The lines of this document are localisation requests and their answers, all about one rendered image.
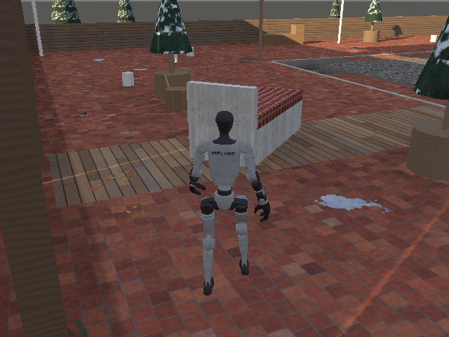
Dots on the robot right forearm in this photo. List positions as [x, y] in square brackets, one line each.
[259, 192]

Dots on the robot left forearm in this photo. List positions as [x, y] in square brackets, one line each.
[192, 180]

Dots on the robot right hand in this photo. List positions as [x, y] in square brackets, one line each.
[266, 211]

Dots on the robot left foot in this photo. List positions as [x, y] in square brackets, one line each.
[207, 290]

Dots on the robot left shin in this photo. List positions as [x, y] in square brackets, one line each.
[207, 262]

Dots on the robot left hand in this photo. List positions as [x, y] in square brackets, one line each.
[192, 189]

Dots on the robot right upper arm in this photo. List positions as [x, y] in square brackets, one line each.
[249, 160]

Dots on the robot left upper arm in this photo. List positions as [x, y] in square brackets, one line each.
[199, 157]

